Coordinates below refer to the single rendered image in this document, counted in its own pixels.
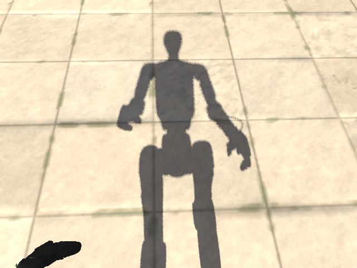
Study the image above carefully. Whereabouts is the robot left hand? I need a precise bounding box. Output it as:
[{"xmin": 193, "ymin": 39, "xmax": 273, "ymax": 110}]
[{"xmin": 16, "ymin": 241, "xmax": 81, "ymax": 268}]

